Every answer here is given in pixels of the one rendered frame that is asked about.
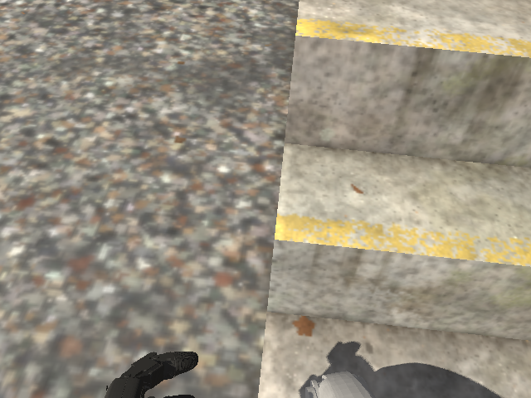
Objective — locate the robot left hand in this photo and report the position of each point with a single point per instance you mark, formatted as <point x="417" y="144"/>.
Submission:
<point x="149" y="371"/>

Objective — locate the robot right thigh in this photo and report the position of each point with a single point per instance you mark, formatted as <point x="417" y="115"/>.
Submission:
<point x="339" y="385"/>

